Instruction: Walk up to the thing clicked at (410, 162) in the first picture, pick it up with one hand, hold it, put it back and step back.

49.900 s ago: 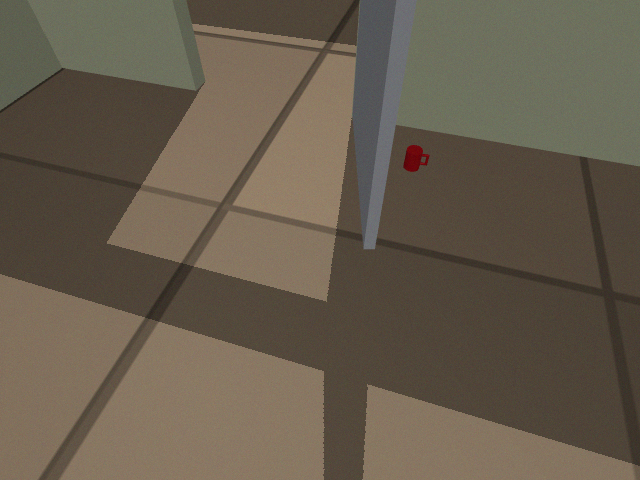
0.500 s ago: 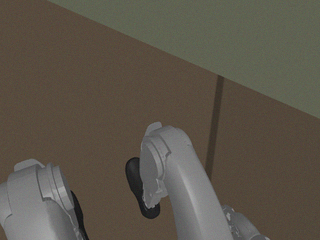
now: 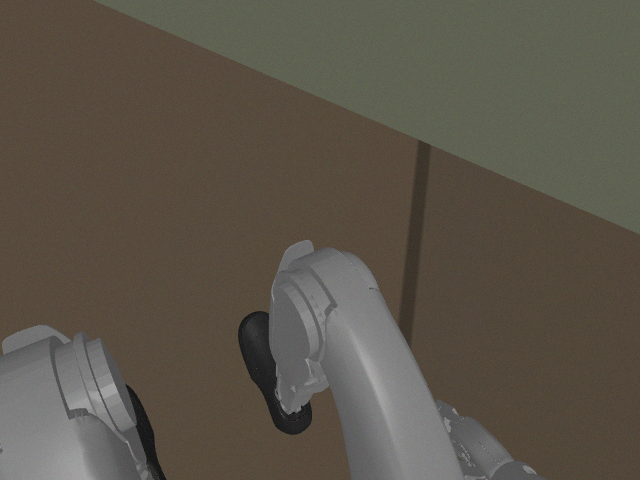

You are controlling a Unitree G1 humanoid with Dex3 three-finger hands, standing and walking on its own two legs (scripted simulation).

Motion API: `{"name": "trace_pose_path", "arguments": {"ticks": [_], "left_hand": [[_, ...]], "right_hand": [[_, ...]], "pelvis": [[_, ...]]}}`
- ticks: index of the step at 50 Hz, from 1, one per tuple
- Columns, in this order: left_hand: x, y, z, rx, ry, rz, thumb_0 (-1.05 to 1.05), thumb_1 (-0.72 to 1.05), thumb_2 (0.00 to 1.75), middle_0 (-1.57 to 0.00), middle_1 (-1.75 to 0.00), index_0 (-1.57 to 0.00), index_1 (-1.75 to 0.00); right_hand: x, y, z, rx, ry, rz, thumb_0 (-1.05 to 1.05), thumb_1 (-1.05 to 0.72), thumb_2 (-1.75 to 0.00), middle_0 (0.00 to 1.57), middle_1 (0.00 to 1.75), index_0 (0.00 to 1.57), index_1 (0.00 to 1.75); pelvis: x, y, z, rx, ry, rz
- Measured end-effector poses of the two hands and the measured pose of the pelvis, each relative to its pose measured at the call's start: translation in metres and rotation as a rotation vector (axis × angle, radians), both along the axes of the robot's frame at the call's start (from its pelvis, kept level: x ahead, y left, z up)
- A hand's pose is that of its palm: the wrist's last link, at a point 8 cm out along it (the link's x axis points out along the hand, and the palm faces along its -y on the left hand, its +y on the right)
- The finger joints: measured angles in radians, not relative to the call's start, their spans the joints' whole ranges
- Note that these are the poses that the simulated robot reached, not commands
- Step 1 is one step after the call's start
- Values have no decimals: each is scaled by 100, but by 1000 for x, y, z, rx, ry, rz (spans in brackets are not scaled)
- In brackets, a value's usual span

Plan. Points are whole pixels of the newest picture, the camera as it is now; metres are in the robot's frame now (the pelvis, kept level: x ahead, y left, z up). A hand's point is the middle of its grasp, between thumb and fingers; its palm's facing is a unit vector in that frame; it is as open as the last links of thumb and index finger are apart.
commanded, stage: rest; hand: left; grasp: from above
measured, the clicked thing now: out of the picture +0.48 +0.34 -0.26
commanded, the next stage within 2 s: open in 0.08 s
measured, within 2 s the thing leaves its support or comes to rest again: neither
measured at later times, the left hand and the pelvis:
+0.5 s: hand out of the picture +0.46 +0.35 -0.22, palm faces -0.45 -0.12 -0.89, open 10.5 cm; pelvis +0.00 +0.00 +0.00, yaw -1 degrees
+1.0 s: hand out of the picture +0.47 +0.36 -0.22, palm faces -0.44 -0.12 -0.89, open 12.6 cm; pelvis +0.00 +0.00 +0.00, yaw -1 degrees
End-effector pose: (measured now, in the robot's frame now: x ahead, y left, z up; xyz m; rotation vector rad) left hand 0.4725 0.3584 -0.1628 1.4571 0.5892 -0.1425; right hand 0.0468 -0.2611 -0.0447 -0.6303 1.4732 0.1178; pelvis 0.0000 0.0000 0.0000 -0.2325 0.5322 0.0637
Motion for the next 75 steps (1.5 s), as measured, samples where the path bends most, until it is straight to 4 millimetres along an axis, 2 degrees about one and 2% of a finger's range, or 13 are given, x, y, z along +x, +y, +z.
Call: {"name": "trace_pose_path", "arguments": {"ticks": [16,25,44,58,63,69,75], "left_hand": [[-1,0,0,-5,8,-19,0,-6,71,-60,-87,-58,-82],[-4,-2,-3,-5,6,-33,1,-10,83,-45,-98,-47,-93],[2,-2,-2,1,-14,-11,0,-36,106,-14,-121,-18,-117],[0,-3,2,-1,5,-30,0,-38,106,-8,-123,-13,-119],[0,-3,3,-7,-14,-24,0,-42,103,-8,-117,-12,-114],[7,3,20,23,-74,-28,0,-50,101,-8,-109,-10,-107],[7,14,67,61,-131,-8,0,-53,101,-8,-104,-9,-104]], "right_hand": [[-13,-1,4,-18,30,2,0,-91,-91,21,30,20,30],[-8,5,4,0,9,18,0,-90,-90,21,30,20,30],[1,7,5,18,-11,27,0,-90,-90,21,30,20,30],[-1,5,4,14,-2,23,0,-90,-90,21,30,20,30],[-1,6,5,13,-9,28,0,-90,-90,21,30,20,30],[0,6,3,26,-8,17,0,-91,-90,21,30,20,30],[11,4,-1,59,-32,-37,0,-91,-91,21,30,20,30]], "pelvis": [[-2,-1,0,-6,-21,-11],[-3,0,0,-9,-27,-12],[-1,1,2,-12,-11,-9],[-2,0,3,-9,-16,-8],[-3,0,2,-10,-18,-9],[-1,0,3,-6,-1,-6],[2,-1,12,9,43,8]]}}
